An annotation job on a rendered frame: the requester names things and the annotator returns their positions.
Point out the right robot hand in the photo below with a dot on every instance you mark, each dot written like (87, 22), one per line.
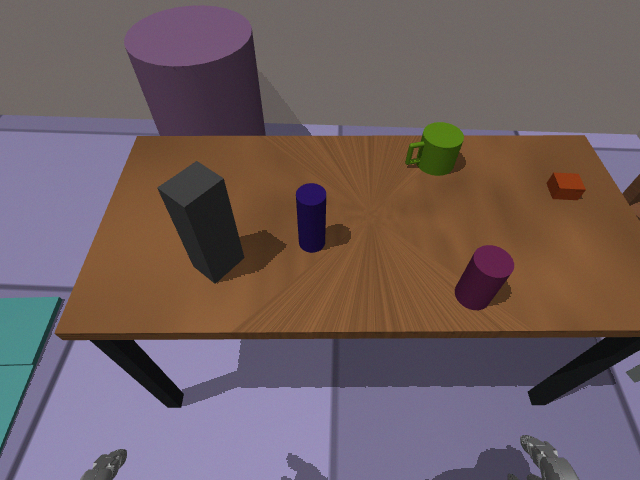
(545, 457)

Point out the chair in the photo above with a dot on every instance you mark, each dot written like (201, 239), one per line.
(632, 196)

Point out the left robot hand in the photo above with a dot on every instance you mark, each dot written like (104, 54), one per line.
(106, 466)

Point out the coffee table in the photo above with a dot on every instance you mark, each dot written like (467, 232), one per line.
(397, 242)

